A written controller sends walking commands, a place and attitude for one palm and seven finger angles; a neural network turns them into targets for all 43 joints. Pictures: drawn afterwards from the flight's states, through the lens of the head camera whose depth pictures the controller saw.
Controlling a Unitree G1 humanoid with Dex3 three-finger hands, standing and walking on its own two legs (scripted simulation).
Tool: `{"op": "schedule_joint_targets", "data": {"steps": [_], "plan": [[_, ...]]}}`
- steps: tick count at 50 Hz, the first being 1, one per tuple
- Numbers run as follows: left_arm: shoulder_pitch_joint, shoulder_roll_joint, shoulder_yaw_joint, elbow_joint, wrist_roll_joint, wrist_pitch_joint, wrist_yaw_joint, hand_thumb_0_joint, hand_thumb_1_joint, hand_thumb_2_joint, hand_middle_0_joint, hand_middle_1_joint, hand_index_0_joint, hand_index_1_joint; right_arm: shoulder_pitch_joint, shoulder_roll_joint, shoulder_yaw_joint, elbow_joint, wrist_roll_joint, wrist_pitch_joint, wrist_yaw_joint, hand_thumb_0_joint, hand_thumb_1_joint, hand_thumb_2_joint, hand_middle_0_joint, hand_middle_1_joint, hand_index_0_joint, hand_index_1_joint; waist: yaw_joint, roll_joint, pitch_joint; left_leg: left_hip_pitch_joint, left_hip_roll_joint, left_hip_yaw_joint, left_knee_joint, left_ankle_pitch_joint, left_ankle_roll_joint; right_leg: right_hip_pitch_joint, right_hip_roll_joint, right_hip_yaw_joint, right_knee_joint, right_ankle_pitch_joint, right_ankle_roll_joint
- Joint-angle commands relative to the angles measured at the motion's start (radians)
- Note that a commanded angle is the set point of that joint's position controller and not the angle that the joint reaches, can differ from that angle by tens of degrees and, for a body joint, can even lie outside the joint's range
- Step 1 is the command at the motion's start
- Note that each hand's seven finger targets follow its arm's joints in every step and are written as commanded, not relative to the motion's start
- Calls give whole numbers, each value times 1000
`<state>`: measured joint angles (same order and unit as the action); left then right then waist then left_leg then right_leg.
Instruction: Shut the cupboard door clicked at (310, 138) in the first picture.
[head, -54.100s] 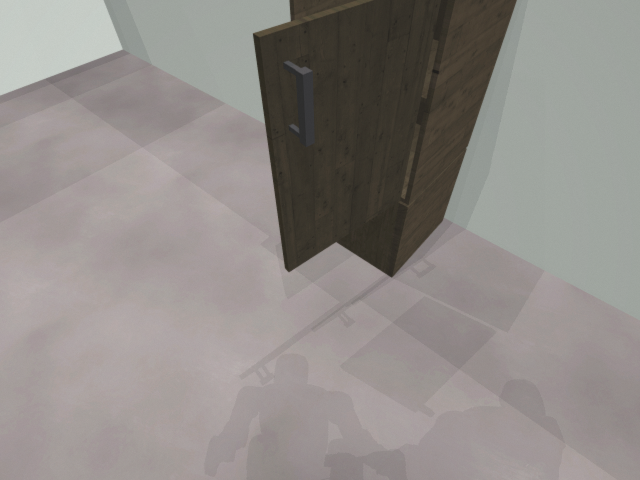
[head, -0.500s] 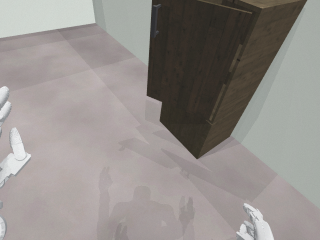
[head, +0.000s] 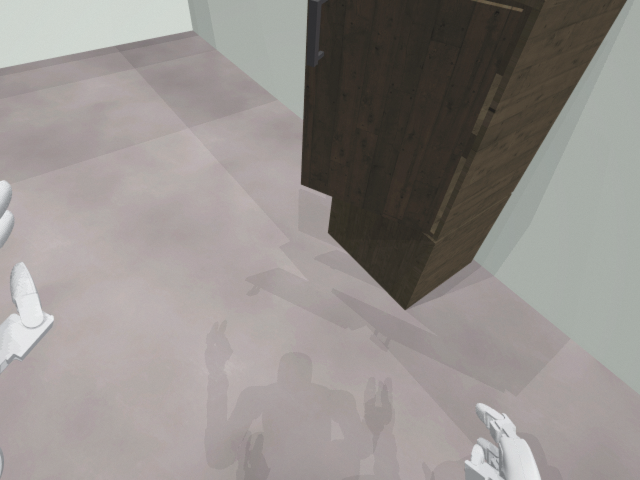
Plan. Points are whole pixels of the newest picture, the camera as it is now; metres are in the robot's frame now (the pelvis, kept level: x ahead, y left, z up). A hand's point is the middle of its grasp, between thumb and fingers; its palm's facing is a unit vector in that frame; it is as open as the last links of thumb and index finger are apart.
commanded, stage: stop stepping back and stand still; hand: left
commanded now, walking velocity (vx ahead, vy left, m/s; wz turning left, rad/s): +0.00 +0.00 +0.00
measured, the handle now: (317, 31) +0.96 +0.06 +0.14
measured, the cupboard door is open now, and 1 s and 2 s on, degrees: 26 26 26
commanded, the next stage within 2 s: let the arm hang, fingers relaxed in 0.02 s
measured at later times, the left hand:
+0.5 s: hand out of the picture -0.04 +0.19 -0.18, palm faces +0.04 -0.99 -0.14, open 7.0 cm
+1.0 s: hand out of the picture -0.07 +0.20 -0.17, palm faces +0.05 -0.98 -0.18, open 7.4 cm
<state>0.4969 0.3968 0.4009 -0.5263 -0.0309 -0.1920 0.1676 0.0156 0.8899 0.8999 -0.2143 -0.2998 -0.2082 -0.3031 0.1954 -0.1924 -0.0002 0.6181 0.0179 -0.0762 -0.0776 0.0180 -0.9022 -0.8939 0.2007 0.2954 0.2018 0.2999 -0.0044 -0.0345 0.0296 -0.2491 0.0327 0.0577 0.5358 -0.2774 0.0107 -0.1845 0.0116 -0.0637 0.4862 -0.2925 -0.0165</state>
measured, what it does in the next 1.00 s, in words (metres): shifts its weight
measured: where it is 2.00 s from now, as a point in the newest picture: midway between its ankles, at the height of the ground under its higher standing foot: outside the picture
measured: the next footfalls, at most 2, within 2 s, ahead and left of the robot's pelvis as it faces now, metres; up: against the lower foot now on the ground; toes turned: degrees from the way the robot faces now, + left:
none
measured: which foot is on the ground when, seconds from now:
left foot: down 0.00-1.00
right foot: down 0.00-1.00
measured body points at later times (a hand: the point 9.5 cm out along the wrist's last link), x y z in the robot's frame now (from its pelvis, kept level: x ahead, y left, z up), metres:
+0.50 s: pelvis -0.04 +0.02 +0.00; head -0.02 +0.05 +0.45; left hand -0.04 +0.25 -0.17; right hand -0.01 -0.22 -0.14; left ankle +0.00 +0.11 -0.74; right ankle -0.02 -0.11 -0.74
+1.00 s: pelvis -0.04 +0.03 +0.00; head -0.05 +0.03 +0.45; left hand -0.07 +0.25 -0.16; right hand -0.05 -0.18 -0.16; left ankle +0.00 +0.11 -0.74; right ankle -0.02 -0.11 -0.74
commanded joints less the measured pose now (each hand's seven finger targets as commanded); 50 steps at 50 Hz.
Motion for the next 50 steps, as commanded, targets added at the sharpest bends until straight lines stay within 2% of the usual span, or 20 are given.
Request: {"op": "schedule_joint_targets", "data": {"steps": [1, 5, 6, 7, 8, 9, 11, 13, 14, 16, 18, 20, 24, 27, 29, 31, 34, 38, 43, 50], "plan": [[118, 191, 173, -166, -16, -73, 19, 0, 900, 900, -200, -300, -200, -300, -51, -114, -42, -161, 4, -34, 9, 0, -900, -900, 200, 300, 200, 300, -4, 135, -187, -17, 76, -84, -80, 383, 0, 152, -81, 97, -24, 423, -11], [170, 192, 194, -72, -37, -56, 8, 0, 900, 900, -200, -300, -200, -300, -58, -121, -43, -172, 9, -7, 6, 0, -900, -900, 200, 300, 200, 300, -6, 76, -136, -63, 81, -96, -120, 253, 5, 101, -82, 106, -62, 326, -4], [-17, 29, -296, 575, 66, 94, -141, 0, 900, 900, -200, -300, -200, -300, -157, -299, -69, 11, 8, -79, 94, 0, -900, -900, 200, 300, 200, 300, -22, 109, -40, -100, 76, -73, 29, 376, -1, -61, -159, 50, 46, 427, -17], [-40, 13, -279, 612, 60, 168, -163, 0, 900, 900, -200, -300, -200, -300, -90, -268, -82, 28, -5, -36, 94, 0, -900, -900, 200, 300, 200, 300, -14, 112, -113, -34, 97, -85, -3, 332, -7, -101, -150, 100, 30, 310, -19], [-39, -16, -286, 613, 59, 189, -170, 0, 900, 900, -200, -300, -200, -300, -76, -256, -74, 19, -12, -20, 89, 0, -900, -900, 200, 300, 200, 300, -9, 135, -85, -70, 116, -104, -32, 246, 9, -121, -124, 74, 35, 157, -1], [-70, -26, -294, 663, 62, 190, -174, 0, 900, 900, -200, -300, -200, -300, -78, -239, -60, 30, -20, -6, 87, 0, -900, -900, 200, 300, 200, 300, 5, 105, -92, -133, 133, -137, -60, 172, 33, -109, -107, 59, 55, 60, 5], [-135, 5, -307, 757, 66, 184, -178, 0, 900, 900, -200, -300, -200, -300, -74, -242, -45, 34, -27, 13, 85, 0, -900, -900, 200, 300, 200, 300, 11, -64, -100, -147, 116, -166, -62, 183, 45, -64, -101, 75, 31, 76, -2], [-181, 25, -316, 874, 70, 182, -173, 0, 900, 900, -200, -300, -200, -300, -61, -240, -40, 59, -33, 29, 82, 0, -900, -900, 200, 300, 200, 300, -3, -212, -108, -84, 70, -154, -19, 154, 36, -93, -143, 135, -36, 61, -32], [-200, 22, -323, 935, 68, 185, -170, 0, 900, 900, -200, -300, -200, -300, -41, -229, -38, 74, -36, 40, 82, 0, -900, -900, 200, 300, 200, 300, -12, -254, -107, -37, 45, -135, 6, 146, 30, -127, -168, 157, -62, 51, -50], [-219, -6, -349, 1048, 60, 199, -159, 0, 900, 900, -200, -300, -200, -300, -7, -179, -20, 117, -42, 64, 82, 0, -900, -900, 200, 300, 200, 300, -25, -195, -91, 21, 15, -100, 20, 143, 14, -172, -192, 167, -84, 18, -67], [-232, -21, -364, 1143, 54, 207, -155, 0, 900, 900, -200, -300, -200, -300, 3, -161, -11, 160, -44, 77, 82, 0, -900, -900, 200, 300, 200, 300, -28, -39, -57, 35, 30, -120, -42, 108, 18, -192, -162, 153, -93, -90, -50], [-202, -22, -369, 1235, 52, 209, -150, 0, 900, 900, -200, -300, -200, -300, 10, -169, -6, 199, -43, 76, 78, 0, -900, -900, 200, 300, 200, 300, -6, 125, -54, -40, 63, -172, -142, 46, 32, -87, -109, 117, -65, -71, -17], [-118, -74, -364, 1406, 48, 208, -146, 0, 900, 900, -200, -300, -200, -300, 37, -131, -11, 271, -42, 81, 63, 0, -900, -900, 200, 300, 200, 300, 16, 292, -40, -116, 56, -177, -240, -164, 28, 18, -90, 86, -78, -37, -20], [-90, -95, -373, 1490, 50, 207, -148, 0, 900, 900, -200, -300, -200, -300, 83, -124, -19, 313, -36, 86, 55, 0, -900, -900, 200, 300, 200, 300, 15, 231, -6, -115, 69, -191, -280, -226, 30, 16, -80, 68, -98, -30, -16], [-83, -107, -377, 1532, 51, 204, -146, 0, 900, 900, -200, -300, -200, -300, 117, -119, -23, 339, -34, 88, 51, 0, -900, -900, 200, 300, 200, 300, 10, 156, 17, -109, 74, -194, -285, -229, 33, 5, -80, 70, -112, -33, -14], [-74, -117, -380, 1565, 52, 200, -144, 0, 900, 900, -200, -300, -200, -300, 146, -107, -25, 361, -30, 88, 49, 0, -900, -900, 200, 300, 200, 300, 5, 70, 35, -90, 71, -184, -267, -183, 34, -15, -92, 83, -140, -43, -17], [-66, -131, -381, 1599, 50, 198, -140, 0, 900, 900, -200, -300, -200, -300, 183, -92, -26, 394, -31, 88, 48, 0, -900, -900, 200, 300, 200, 300, -2, 10, 60, -48, 64, -166, -251, -162, 34, -78, -101, 94, -164, -102, -16], [-57, -138, -378, 1628, 50, 196, -136, 0, 900, 900, -200, -300, -200, -300, 201, -75, -24, 426, -31, 85, 47, 0, -900, -900, 200, 300, 200, 300, -4, -9, 56, -29, 61, -155, -245, -125, 35, -91, -105, 97, -161, -103, -14], [-54, -151, -378, 1643, 51, 197, -133, 0, 900, 900, -200, -300, -200, -300, 198, -53, -22, 450, -31, 85, 47, 0, -900, -900, 200, 300, 200, 300, -1, 12, 103, -53, 59, -151, -257, -133, 35, -111, -101, 102, -158, -104, -9], [-62, -164, -376, 1646, 53, 196, -129, 0, 900, 900, -200, -300, -200, -300, 194, -43, -22, 463, -31, 77, 45, 0, -900, -900, 200, 300, 200, 300, 6, 59, 89, -61, 71, -171, -287, -126, 36, -70, -91, 87, -126, -19, -5]]}}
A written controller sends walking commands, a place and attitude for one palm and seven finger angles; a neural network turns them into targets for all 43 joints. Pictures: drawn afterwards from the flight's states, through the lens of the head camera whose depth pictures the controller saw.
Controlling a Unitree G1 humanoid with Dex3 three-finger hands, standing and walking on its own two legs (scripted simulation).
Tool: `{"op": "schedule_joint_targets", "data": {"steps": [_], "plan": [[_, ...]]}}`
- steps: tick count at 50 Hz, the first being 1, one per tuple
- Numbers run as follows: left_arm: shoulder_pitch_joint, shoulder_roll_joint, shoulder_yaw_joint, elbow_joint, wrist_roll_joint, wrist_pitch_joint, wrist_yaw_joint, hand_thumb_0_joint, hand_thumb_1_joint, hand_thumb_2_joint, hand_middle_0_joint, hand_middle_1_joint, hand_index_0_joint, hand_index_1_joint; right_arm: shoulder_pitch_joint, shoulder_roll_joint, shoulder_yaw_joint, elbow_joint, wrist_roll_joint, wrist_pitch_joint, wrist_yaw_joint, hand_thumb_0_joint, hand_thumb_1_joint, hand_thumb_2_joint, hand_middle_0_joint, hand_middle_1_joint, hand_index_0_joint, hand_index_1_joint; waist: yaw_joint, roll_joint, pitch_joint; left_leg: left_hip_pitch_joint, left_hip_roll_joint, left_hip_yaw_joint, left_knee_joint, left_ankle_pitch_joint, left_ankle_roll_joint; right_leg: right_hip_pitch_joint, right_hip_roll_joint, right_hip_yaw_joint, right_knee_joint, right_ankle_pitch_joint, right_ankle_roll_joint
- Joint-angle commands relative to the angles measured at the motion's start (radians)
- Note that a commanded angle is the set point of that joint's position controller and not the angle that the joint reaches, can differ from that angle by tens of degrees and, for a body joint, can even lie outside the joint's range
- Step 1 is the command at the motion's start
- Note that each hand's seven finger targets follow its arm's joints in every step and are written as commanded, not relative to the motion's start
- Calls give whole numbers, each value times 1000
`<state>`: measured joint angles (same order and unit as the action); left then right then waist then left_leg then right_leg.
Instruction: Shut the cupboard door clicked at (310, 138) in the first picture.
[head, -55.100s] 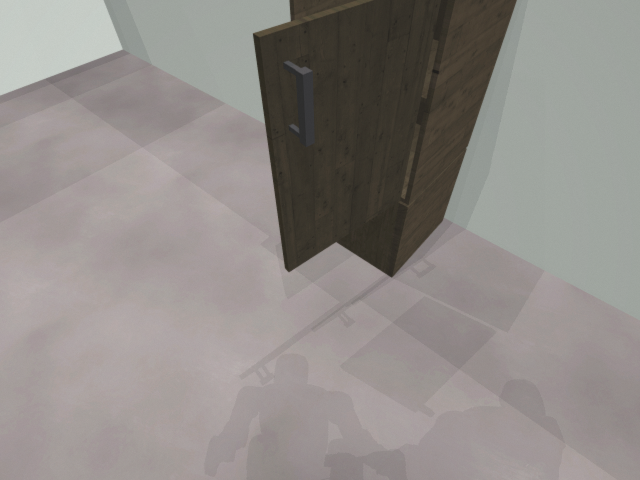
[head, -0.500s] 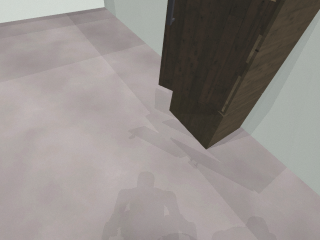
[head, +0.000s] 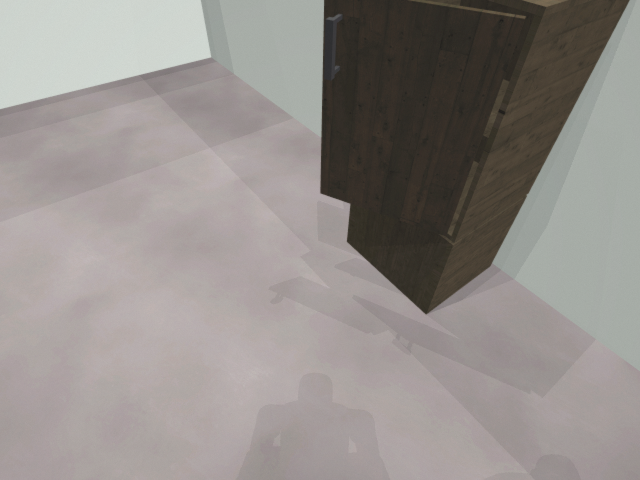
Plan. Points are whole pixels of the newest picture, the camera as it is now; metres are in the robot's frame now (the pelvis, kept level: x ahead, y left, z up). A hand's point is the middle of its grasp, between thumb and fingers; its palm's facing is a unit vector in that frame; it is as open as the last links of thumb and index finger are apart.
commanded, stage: let the arm hang, fingers relaxed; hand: left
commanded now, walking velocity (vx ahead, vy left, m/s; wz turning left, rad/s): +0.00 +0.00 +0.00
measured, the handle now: (333, 47) +1.00 +0.03 +0.13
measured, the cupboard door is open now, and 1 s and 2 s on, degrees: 26 26 26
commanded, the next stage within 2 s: look to check the result in 0.22 s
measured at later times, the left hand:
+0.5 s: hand out of the picture -0.01 +0.16 -0.17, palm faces +0.03 -0.98 -0.18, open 7.4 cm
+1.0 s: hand out of the picture +0.02 +0.16 -0.17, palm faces +0.02 -0.98 -0.18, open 7.4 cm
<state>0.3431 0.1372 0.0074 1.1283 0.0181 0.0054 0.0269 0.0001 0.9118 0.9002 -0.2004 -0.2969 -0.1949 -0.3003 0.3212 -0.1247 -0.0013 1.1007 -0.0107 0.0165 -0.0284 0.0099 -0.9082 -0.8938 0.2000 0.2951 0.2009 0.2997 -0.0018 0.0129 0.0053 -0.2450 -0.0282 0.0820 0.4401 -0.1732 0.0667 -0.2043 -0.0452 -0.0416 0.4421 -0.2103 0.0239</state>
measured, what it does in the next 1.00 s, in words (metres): stands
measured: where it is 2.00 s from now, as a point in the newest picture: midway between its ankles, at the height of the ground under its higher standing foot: outside the picture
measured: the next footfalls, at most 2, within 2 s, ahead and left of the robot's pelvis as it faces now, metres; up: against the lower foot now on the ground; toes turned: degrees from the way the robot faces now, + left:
right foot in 1.78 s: +0.14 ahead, -0.12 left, +0.00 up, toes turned +28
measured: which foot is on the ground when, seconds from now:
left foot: down 0.00-1.00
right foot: down 0.00-1.00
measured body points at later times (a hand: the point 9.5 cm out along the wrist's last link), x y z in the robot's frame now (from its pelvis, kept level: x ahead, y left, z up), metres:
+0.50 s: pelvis +0.02 -0.01 +0.00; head +0.03 -0.01 +0.45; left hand -0.01 +0.21 -0.16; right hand +0.00 -0.23 -0.16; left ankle +0.04 +0.07 -0.74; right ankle +0.02 -0.14 -0.74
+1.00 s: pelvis +0.03 -0.01 +0.00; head +0.04 -0.01 +0.45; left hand +0.02 +0.21 -0.16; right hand +0.03 -0.24 -0.16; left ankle +0.04 +0.07 -0.74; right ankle +0.02 -0.14 -0.74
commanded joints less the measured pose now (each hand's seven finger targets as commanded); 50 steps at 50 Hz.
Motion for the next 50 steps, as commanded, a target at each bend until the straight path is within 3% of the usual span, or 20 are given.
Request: {"op": "schedule_joint_targets", "data": {"steps": [1, 15, 23, 45, 50], "plan": [[88, 89, 18, -9, 4, -2, 12, 0, 900, 900, -200, -300, -200, -300, 62, -105, -21, -19, -3, -18, -4, 0, -900, -900, 200, 300, 200, 300, 5, 20, 121, -75, 130, -195, -195, -230, -20, -44, -36, 66, -83, -90, -43], [54, 96, 18, -2, -2, -17, 14, 0, 900, 900, -200, -300, -200, -300, 61, -104, -18, -5, 3, -27, -7, 0, -900, -900, 200, 300, 200, 300, -4, -10, 70, 24, 117, -138, -131, -14, -31, -12, -56, 73, -113, -17, -49], [41, 98, 14, 6, -4, -16, 13, 0, 900, 900, -200, -300, -200, -300, 46, -107, -15, 7, 1, -21, -7, 0, -900, -900, 200, 300, 200, 300, -8, -17, 91, 36, 117, -133, -130, -26, -34, -25, -59, 79, -129, -40, -49], [12, 123, 16, 8, -4, -21, 11, 0, 900, 900, -200, -300, -200, -300, 0, -141, -16, 10, 4, -29, -8, 0, -900, -900, 200, 300, 200, 300, -3, -14, 60, 80, 131, -128, -131, 72, -35, 21, -58, 80, -138, 39, -45], [14, 122, 26, -2, -4, -11, 15, 0, 900, 900, -200, -300, -200, -300, -1, -124, -15, -1, 3, -20, -4, 0, -900, -900, 200, 300, 200, 300, 1, -15, 67, 25, 121, -134, -93, 109, -40, 46, -73, 50, -90, 48, -40]]}}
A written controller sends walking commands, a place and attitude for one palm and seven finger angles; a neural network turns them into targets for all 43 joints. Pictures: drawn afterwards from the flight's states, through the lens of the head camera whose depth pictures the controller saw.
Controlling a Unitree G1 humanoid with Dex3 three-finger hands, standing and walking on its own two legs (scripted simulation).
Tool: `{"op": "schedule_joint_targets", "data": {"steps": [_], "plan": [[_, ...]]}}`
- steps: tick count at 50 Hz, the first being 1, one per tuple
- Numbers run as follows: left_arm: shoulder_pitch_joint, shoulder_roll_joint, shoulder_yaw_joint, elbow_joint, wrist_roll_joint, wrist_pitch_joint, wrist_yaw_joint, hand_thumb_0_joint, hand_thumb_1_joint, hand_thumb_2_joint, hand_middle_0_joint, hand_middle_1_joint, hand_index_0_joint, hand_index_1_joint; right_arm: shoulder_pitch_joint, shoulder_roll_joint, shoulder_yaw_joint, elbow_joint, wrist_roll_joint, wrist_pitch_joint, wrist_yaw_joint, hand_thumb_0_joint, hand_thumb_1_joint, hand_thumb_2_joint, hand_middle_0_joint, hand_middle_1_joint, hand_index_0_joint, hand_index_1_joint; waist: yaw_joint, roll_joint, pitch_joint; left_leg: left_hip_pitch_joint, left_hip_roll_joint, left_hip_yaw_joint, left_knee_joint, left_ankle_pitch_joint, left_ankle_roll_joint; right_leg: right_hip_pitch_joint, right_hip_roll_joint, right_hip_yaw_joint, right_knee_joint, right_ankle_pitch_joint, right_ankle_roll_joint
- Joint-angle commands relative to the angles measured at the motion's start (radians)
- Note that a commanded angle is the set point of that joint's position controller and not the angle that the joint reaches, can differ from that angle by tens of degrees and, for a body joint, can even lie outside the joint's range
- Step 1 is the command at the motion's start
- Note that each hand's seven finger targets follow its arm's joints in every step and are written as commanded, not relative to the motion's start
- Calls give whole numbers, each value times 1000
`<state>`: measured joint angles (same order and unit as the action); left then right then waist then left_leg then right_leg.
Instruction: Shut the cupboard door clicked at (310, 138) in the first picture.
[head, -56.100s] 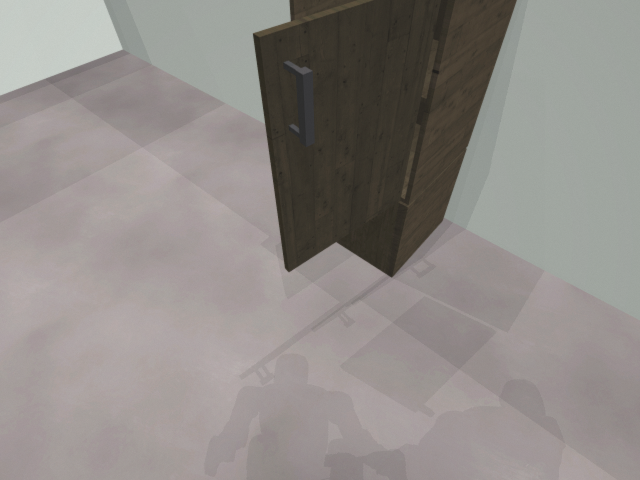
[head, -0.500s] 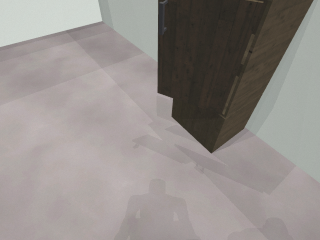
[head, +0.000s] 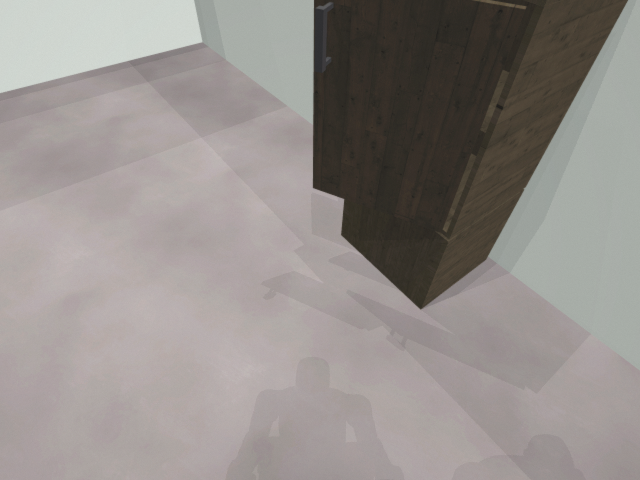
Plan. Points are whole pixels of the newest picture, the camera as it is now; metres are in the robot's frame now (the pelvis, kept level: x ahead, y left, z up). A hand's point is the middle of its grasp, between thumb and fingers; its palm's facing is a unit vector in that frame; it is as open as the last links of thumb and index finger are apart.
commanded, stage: walk to a spot facing it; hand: left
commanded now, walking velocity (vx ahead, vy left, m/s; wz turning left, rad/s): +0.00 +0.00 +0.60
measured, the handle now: (324, 37) +0.97 +0.04 +0.13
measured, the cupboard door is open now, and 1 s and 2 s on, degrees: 26 26 26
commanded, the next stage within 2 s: turn to face it in 1.18 s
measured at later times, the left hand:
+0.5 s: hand out of the picture +0.02 +0.24 -0.17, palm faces +0.27 -0.94 -0.22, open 7.4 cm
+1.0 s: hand out of the picture -0.02 +0.18 -0.15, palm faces +0.58 -0.77 -0.27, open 7.4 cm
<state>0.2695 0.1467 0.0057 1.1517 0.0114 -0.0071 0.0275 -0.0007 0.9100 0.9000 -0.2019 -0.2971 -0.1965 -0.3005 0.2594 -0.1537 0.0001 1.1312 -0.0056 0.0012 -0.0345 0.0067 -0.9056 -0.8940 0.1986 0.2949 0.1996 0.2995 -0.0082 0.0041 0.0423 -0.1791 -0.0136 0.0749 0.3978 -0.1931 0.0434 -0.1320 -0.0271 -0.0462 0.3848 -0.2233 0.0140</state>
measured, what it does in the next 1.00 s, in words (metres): steps on the spot, turning left: right foot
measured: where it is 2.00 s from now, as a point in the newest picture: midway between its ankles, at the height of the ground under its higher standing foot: outside the picture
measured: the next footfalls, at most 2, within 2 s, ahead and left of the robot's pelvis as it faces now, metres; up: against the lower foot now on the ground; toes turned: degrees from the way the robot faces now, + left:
right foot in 0.78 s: +0.11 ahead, -0.10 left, +0.00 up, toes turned +28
left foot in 1.26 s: +0.17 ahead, +0.22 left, +0.00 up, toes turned +53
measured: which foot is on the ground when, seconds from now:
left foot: down 0.00-0.78, up 0.80-1.00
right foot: down 0.00-0.28, up 0.30-0.76, down 0.78-1.00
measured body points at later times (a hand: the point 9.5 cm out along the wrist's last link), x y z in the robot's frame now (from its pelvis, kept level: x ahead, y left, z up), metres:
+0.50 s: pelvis -0.02 +0.02 +0.00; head +0.03 +0.06 +0.44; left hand +0.01 +0.29 -0.16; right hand +0.06 -0.22 -0.14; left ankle +0.01 +0.08 -0.74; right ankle -0.02 -0.16 -0.66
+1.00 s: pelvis +0.08 +0.00 +0.00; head +0.12 +0.00 +0.45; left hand -0.05 +0.22 -0.13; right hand +0.28 -0.19 -0.15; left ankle +0.03 +0.15 -0.64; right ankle +0.08 -0.12 -0.74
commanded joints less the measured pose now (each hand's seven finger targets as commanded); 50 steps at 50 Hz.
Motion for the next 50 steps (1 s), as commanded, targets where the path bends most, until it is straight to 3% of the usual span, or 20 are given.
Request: {"op": "schedule_joint_targets", "data": {"steps": [1, 7, 11, 12, 13, 14, 15, 16, 18, 20, 30, 36, 37, 38, 39, 40, 41, 43, 46, 50], "plan": [[87, 121, 35, -33, 2, 5, 15, 0, 900, 900, -200, -300, -200, -300, 55, -96, -21, -39, -3, -2, 3, 0, -900, -900, 200, 300, 200, 300, 9, -10, 29, -61, 101, -130, -30, 137, -15, -25, -103, 50, -17, 62, -32], [46, 185, 80, -110, 10, 21, 17, 0, 900, 900, -200, -300, -200, -300, 36, -98, -47, -104, -10, 25, 15, 0, -900, -900, 200, 300, 200, 300, 9, -117, 16, -184, 38, -80, 202, 39, -34, -54, -243, 88, -31, -41, -116], [-29, 207, 98, -173, 19, 20, 21, 0, 900, 900, -200, -300, -200, -300, 40, -98, -65, -148, -12, 31, 27, 0, -900, -900, 200, 300, 200, 300, -17, -161, -12, -175, 65, -51, 325, -175, -55, -99, -343, 52, 26, 97, -161], [-41, 211, 100, -187, 19, 24, 19, 0, 900, 900, -200, -300, -200, -300, 50, -110, -67, -152, -11, 30, 32, 0, -900, -900, 200, 300, 200, 300, -24, -103, -10, -130, 86, -68, 246, -71, -48, -139, -318, 2, 87, 69, -126], [-38, 195, 101, -203, 15, 32, 14, 0, 900, 900, -200, -300, -200, -300, 72, -139, -70, -158, -15, 26, 33, 0, -900, -900, 200, 300, 200, 300, -29, 48, 1, -100, 136, -184, 124, 93, -13, -207, -232, -69, 205, -27, -61], [-22, 150, 96, -220, 4, 38, 11, 0, 900, 900, -200, -300, -200, -300, 104, -197, -79, -163, -27, 20, 25, 0, -900, -900, 200, 300, 200, 300, -37, 259, 15, -93, 264, -452, -11, 272, 62, -270, -85, -124, 388, -209, 12], [-83, 154, 87, -247, 6, 46, 16, 0, 900, 900, -200, -300, -200, -300, 154, -235, -86, -149, -36, 20, 13, 0, -900, -900, 200, 300, 200, 300, -71, 326, 16, -44, 341, -635, -129, 285, 127, -354, -18, -44, 600, -408, 23], [-113, 158, 91, -251, 13, 55, 16, 0, 900, 900, -200, -300, -200, -300, 173, -244, -88, -136, -35, 22, 2, 0, -900, -900, 200, 300, 200, 300, -69, 265, -3, -33, 334, -638, -150, 223, 89, -395, -36, 55, 701, -356, 13], [-93, 163, 99, -250, 16, 50, 8, 0, 900, 900, -200, -300, -200, -300, 107, -238, -85, -169, -29, 18, -6, 0, -900, -900, 200, 300, 200, 300, -31, 145, -29, -32, 276, -566, -144, 90, 29, -422, -40, 92, 753, -220, 25], [-83, 160, 98, -245, 16, 37, -5, 0, 900, 900, -200, -300, -200, -300, 66, -226, -79, -193, -27, 8, -7, 0, -900, -900, 200, 300, 200, 300, -14, 75, -80, 2, 224, -510, -147, -23, 53, -417, -36, 100, 729, -135, 41], [-171, 179, 85, -332, 24, 14, -36, 0, 900, 900, -200, -300, -200, -300, 113, -262, -104, -203, -30, 1, 11, 0, -900, -900, 200, 300, 200, 300, -61, 158, -67, 71, 161, -630, -196, -379, 127, -431, 30, 61, 427, -184, 50], [-18, 189, 88, -304, 17, 9, -37, 0, 900, 900, -200, -300, -200, -300, 3, -266, -114, -233, -27, 10, 17, 0, -900, -900, 200, 300, 200, 300, 25, 170, -78, -172, 63, -561, -132, -384, 80, -30, 92, 11, 94, -103, 24], [48, 219, 98, -288, 19, 4, -32, 0, 900, 900, -200, -300, -200, -300, -31, -239, -110, -243, -18, 10, 21, 0, -900, -900, 200, 300, 200, 300, 63, 105, -76, -325, 25, -504, -54, -405, 52, 148, 60, 45, -12, -94, 10], [104, 289, 113, -283, 29, -5, -19, 0, 900, 900, -200, -300, -200, -300, -37, -186, -101, -259, -7, 8, 27, 0, -900, -900, 200, 300, 200, 300, 94, -79, -85, -550, -44, -357, 182, -417, 4, 331, -137, 259, -139, -306, -46], [100, 346, 117, -296, 36, -6, -5, 0, 900, 900, -200, -300, -200, -300, -37, -135, -90, -290, -5, -5, 27, 0, -900, -900, 200, 300, 200, 300, 95, -314, -52, -726, -139, -165, 525, -394, -50, 320, -435, 656, -293, -559, -135], [36, 326, 110, -310, 17, -6, 0, 0, 900, 900, -200, -300, -200, -300, -55, -211, -106, -288, -24, -6, 33, 0, -900, -900, 200, 300, 200, 300, 50, -173, 25, -673, -43, -211, 687, -320, -43, 126, -487, 616, -306, -565, -159], [-52, 306, 111, -334, 15, -9, -5, 0, 900, 900, -200, -300, -200, -300, 3, -177, -105, -285, -31, -1, 41, 0, -900, -900, 200, 300, 200, 300, -13, -144, 8, -645, -25, -185, 747, -263, -48, 91, -443, 501, -280, -479, -158], [-75, 229, 94, -326, 16, -35, -10, 0, 900, 900, -200, -300, -200, -300, -9, -175, -99, -261, -35, 8, 62, 0, -900, -900, 200, 300, 200, 300, -31, -150, 54, -598, 40, -143, 823, -135, -66, -3, -327, 332, -269, -397, -124], [17, 190, 82, -281, 12, -56, -17, 0, 900, 900, -200, -300, -200, -300, -47, -135, -86, -271, -24, 9, 78, 0, -900, -900, 200, 300, 200, 300, -15, -132, 72, -595, 39, -86, 787, -28, -73, 59, -243, 72, -206, 43, -82], [177, 172, 74, -218, 18, -68, -6, 0, 900, 900, -200, -300, -200, -300, -141, -118, -71, -295, -18, 12, 80, 0, -900, -900, 200, 300, 200, 300, 28, -195, 40, -620, 42, -24, 703, -46, -61, 220, -246, -55, -93, 636, -41]]}}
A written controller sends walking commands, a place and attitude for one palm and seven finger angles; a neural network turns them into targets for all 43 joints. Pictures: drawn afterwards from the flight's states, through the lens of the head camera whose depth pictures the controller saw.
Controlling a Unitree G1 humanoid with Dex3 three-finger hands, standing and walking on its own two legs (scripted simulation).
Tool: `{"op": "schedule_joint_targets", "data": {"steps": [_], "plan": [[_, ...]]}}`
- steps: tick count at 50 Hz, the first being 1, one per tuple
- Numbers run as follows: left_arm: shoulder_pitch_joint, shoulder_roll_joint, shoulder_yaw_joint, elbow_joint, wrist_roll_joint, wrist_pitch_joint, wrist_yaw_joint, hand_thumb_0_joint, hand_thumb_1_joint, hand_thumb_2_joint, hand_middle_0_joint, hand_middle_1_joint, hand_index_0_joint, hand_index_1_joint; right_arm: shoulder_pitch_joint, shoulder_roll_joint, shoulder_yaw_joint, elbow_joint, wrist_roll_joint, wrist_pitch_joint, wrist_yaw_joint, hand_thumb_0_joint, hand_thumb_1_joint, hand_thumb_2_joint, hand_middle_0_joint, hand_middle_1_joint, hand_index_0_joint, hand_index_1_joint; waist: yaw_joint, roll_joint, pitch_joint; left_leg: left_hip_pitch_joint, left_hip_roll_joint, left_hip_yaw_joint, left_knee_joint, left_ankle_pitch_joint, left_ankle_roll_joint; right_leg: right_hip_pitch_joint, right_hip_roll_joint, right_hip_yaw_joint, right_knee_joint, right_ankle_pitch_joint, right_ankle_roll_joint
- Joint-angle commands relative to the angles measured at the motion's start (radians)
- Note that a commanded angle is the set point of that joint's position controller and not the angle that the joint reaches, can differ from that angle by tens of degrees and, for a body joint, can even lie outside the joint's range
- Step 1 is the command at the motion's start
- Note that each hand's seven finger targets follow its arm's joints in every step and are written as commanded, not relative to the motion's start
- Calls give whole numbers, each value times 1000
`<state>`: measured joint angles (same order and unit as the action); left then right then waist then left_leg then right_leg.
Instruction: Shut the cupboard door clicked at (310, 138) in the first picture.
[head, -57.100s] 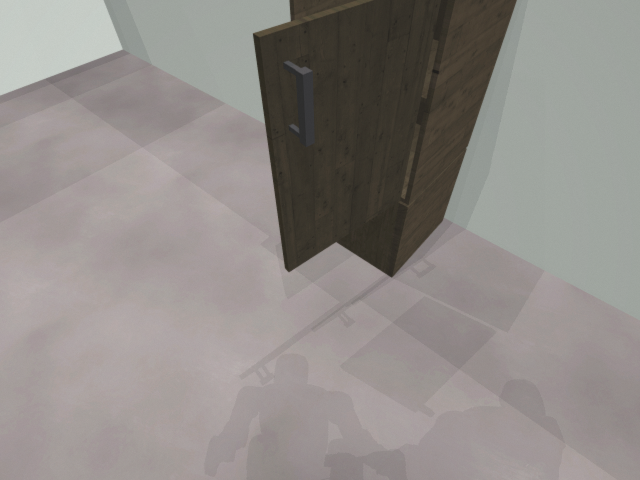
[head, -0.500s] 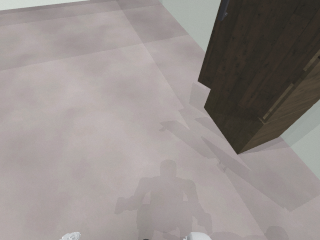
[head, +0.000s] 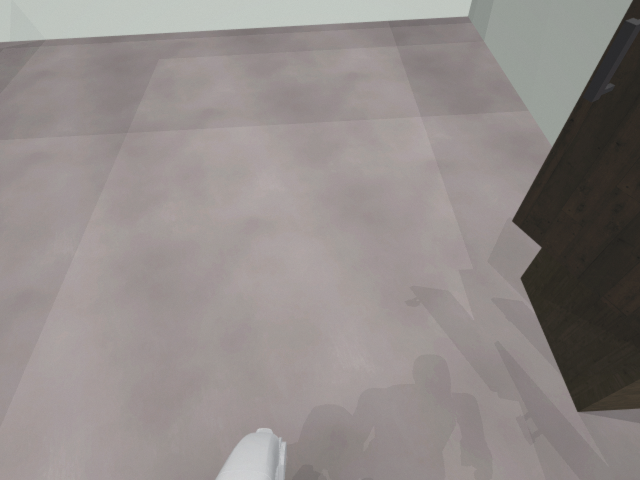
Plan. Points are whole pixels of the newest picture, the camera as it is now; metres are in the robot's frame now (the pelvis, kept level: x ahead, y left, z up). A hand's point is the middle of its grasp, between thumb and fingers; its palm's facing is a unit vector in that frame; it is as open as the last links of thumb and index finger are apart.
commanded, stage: walk to a spot facing it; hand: left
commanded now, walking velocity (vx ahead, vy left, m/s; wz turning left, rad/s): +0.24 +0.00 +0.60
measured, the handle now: (618, 59) +0.74 -0.49 +0.12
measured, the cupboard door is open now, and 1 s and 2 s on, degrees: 26 26 26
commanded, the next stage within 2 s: turn to face it in 0.18 s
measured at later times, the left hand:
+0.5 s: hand (155, 456) +0.18 +0.27 -0.19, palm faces +0.26 -0.95 -0.17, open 7.4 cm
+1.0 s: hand (182, 344) +0.36 +0.27 -0.18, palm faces -0.11 -0.96 -0.24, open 7.4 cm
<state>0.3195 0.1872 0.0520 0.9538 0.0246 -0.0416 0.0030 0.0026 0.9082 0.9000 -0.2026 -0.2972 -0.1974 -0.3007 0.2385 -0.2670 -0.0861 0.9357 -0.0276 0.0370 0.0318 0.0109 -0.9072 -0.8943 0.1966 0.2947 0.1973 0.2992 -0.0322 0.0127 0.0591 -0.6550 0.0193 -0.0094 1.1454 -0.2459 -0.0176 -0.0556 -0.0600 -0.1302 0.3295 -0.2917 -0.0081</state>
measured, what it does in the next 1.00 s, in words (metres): walks ahead: left foot, then right foot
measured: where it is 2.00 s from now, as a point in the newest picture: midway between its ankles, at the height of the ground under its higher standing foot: (294, 436)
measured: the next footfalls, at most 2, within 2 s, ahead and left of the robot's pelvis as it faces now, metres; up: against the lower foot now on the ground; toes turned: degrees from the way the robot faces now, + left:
left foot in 0.26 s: +0.20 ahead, +0.13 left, +0.00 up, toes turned +16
right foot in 0.82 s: +0.29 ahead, -0.04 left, +0.00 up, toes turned -5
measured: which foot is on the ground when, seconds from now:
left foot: up 0.00-0.24, down 0.26-0.84, up 0.86-1.00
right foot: down 0.00-0.24, up 0.26-0.80, down 0.82-1.00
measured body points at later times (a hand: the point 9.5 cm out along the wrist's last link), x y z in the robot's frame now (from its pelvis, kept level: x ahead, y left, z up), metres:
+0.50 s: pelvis +0.17 +0.08 -0.01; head +0.21 +0.11 +0.44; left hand +0.17 +0.32 -0.17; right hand +0.32 -0.13 -0.14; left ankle +0.16 +0.11 -0.75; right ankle +0.23 -0.09 -0.67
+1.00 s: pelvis +0.26 +0.08 -0.01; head +0.32 +0.07 +0.43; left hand +0.36 +0.32 -0.16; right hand +0.28 -0.18 -0.16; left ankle +0.26 +0.21 -0.67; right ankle +0.25 -0.03 -0.75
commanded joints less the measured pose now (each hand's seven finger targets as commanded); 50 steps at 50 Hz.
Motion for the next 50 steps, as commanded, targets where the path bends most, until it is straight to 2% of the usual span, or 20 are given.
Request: {"op": "schedule_joint_targets", "data": {"steps": [1, 6, 10, 11, 12, 13, 14, 17, 19, 25, 30, 35, 39, 40, 41, 42, 43, 44, 47, 50], "plan": [[144, 133, 27, -18, 7, -31, 20, 0, 900, 900, -200, -300, -200, -300, -145, 3, 19, -106, 4, -21, 15, 0, -900, -900, 200, 300, 200, 300, 57, -206, 31, -126, 10, 76, -82, 4, 5, 143, -216, 11, -27, 747, -20], [163, 162, 32, -16, 8, -27, 22, 0, 900, 900, -200, -300, -200, -300, -248, 12, 39, -141, 3, -29, 26, 0, -900, -900, 200, 300, 200, 300, 64, -199, 49, -5, -23, 170, -365, -16, 39, 162, -247, -51, 18, 848, -53], [124, 219, 46, -35, 1, -25, 16, 0, 900, 900, -200, -300, -200, -300, -9, -69, 19, -89, -5, -43, 10, 0, -900, -900, 200, 300, 200, 300, -57, -174, -112, 414, -106, 210, -540, -12, 99, 76, -256, -125, 395, 1002, -20], [94, 219, 47, -57, -9, -27, 10, 0, 900, 900, -200, -300, -200, -300, 133, -129, -1, -69, -11, -47, 1, 0, -900, -900, 200, 300, 200, 300, -138, -110, -218, 696, -25, 103, -592, 123, 147, -119, -238, -131, 635, 752, 7], [112, 149, 35, -96, -23, -25, -7, 0, 900, 900, -200, -300, -200, -300, 226, -261, -34, -54, -22, -56, -11, 0, -900, -900, 200, 300, 200, 300, -148, 163, -345, 963, 332, -407, -597, 439, 317, -487, -53, -96, 1009, -170, 63], [17, 147, 28, -147, -19, -15, 2, 0, 900, 900, -200, -300, -200, -300, 263, -303, -39, -41, 7, -51, -23, 0, -900, -900, 200, 300, 200, 300, -155, 117, -406, 999, 423, -568, -705, 576, 392, -606, -21, 67, 1138, -321, 51], [-19, 145, 34, -165, -17, -10, 13, 0, 900, 900, -200, -300, -200, -300, 199, -268, -30, -50, 10, -49, -32, 0, -900, -900, 200, 300, 200, 300, -109, -4, -280, 857, 434, -448, -730, 542, 374, -617, -67, 122, 1148, -252, 40], [54, 76, 24, -65, 5, 22, 16, 0, 900, 900, -200, -300, -200, -300, 1, -86, 35, -95, 5, -86, -58, 0, -900, -900, 200, 300, 200, 300, 8, 27, -80, 472, 282, -175, -805, 559, 216, -491, -103, 149, 1004, -85, 58], [120, 36, 12, -19, 3, 49, 18, 0, 900, 900, -200, -300, -200, -300, -17, -50, 50, -71, 8, -95, -69, 0, -900, -900, 200, 300, 200, 300, 50, 41, -88, 476, 236, -64, -795, 748, 183, -441, -70, 152, 889, -47, 66], [35, 42, 20, -19, -2, 80, 15, 0, 900, 900, -200, -300, -200, -300, 12, -33, 45, -23, 10, -72, -75, 0, -900, -900, 200, 300, 200, 300, 47, 84, -53, 488, 224, 63, -809, 703, 133, -421, -3, 144, 688, 69, 53], [-114, 52, 35, -79, 0, 94, -1, 0, 900, 900, -200, -300, -200, -300, 37, -40, 31, -13, -1, -54, -79, 0, -900, -900, 200, 300, 200, 300, 22, 91, 32, 497, 283, 70, -810, 601, 180, -455, -1, 115, 574, 45, 44], [-173, 48, 32, -117, 4, 86, -8, 0, 900, 900, -200, -300, -200, -300, 89, -59, 20, 6, -6, -46, -85, 0, -900, -900, 200, 300, 200, 300, -2, 114, -17, 650, 318, 86, -711, 770, 172, -439, 29, 58, 459, -37, 16], [-49, 78, 40, -104, 4, 66, -4, 0, 900, 900, -200, -300, -200, -300, 70, -98, 7, -5, 12, -46, -80, 0, -900, -900, 200, 300, 200, 300, 64, 106, -156, 708, 289, 156, -483, 1013, 107, -237, 81, 21, 249, 62, -22], [52, 113, 50, -79, 8, 55, 0, 0, 900, 900, -200, -300, -200, -300, 42, -105, -1, -23, 23, -45, -73, 0, -900, -900, 200, 300, 200, 300, 115, 59, -197, 612, 248, 187, -315, 920, 64, -80, 50, 79, 147, 280, -50], [141, 203, 66, -55, 14, 40, 11, 0, 900, 900, -200, -300, -200, -300, 14, -62, 2, -59, 36, -45, -67, 0, -900, -900, 200, 300, 200, 300, 147, -166, -253, 322, 106, 238, -37, 371, -5, 156, -172, 392, 114, 803, -168], [146, 253, 72, -36, -4, 41, 23, 0, 900, 900, -200, -300, -200, -300, -31, -35, 13, -91, 33, -38, -65, 0, -900, -900, 200, 300, 200, 300, 141, -216, -225, 93, -21, 150, 155, -394, -42, 220, -341, 555, 115, 1131, -300], [96, 235, 72, -54, -6, 49, 35, 0, 900, 900, -200, -300, -200, -300, -64, -15, 21, -105, 26, -25, -69, 0, -900, -900, 200, 300, 200, 300, 130, -186, -161, 18, 36, -2, 166, -380, -28, 173, -330, 520, 110, 937, -313], [34, 199, 68, -82, 0, 52, 41, 0, 900, 900, -200, -300, -200, -300, -77, -2, 23, -107, 17, -23, -64, 0, -900, -900, 200, 300, 200, 300, 115, -180, -106, -12, 58, -21, 146, -320, -27, 94, -277, 483, 84, 782, -273], [-110, 192, 55, -123, 1, 51, 34, 0, 900, 900, -200, -300, -200, -300, -23, 6, 21, -83, 14, -5, -51, 0, -900, -900, 200, 300, 200, 300, 22, -76, -81, 120, 58, 8, 12, -203, -50, -100, -179, 366, 39, 561, -196], [-126, 211, 60, -124, 8, 50, 21, 0, 900, 900, -200, -300, -200, -300, -3, 10, 18, -82, 16, -3, -47, 0, -900, -900, 200, 300, 200, 300, 12, -135, -73, 196, 37, 41, -147, -154, -59, -175, -129, 348, 31, 434, -169]]}}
